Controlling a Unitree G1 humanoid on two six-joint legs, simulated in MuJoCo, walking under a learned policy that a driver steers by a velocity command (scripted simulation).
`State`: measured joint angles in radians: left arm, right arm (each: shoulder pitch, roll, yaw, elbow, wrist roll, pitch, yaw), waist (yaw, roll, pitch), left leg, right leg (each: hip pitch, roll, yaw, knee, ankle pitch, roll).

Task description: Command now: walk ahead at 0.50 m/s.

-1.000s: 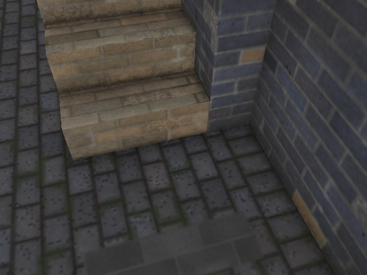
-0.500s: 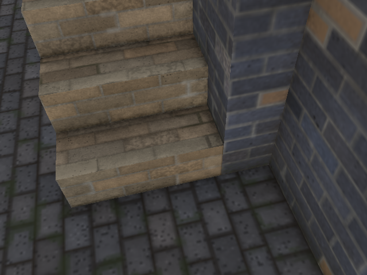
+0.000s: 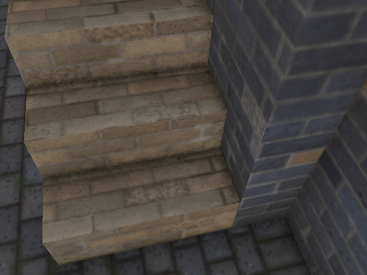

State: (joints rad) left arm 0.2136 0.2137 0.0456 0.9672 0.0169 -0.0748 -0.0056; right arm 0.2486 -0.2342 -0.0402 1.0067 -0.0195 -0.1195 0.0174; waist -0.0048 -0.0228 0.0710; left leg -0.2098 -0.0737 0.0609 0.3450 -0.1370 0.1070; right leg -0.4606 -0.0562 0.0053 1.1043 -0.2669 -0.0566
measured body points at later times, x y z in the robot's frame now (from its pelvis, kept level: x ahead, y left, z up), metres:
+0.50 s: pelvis +0.16 +0.05 +0.00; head +0.19 +0.01 +0.45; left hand +0.17 +0.35 -0.11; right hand +0.24 -0.20 -0.16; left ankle +0.18 +0.23 -0.68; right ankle +0.22 -0.07 -0.75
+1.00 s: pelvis +0.26 +0.21 +0.00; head +0.26 +0.21 +0.45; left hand +0.38 +0.44 -0.14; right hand +0.28 -0.05 -0.15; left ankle +0.23 +0.27 -0.75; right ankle +0.27 +0.13 -0.74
